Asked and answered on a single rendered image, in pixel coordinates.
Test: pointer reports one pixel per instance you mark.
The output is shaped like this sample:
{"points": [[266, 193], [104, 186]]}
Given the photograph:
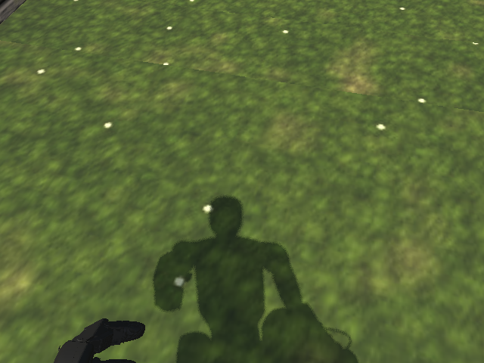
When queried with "left robot hand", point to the left robot hand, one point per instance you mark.
{"points": [[96, 338]]}

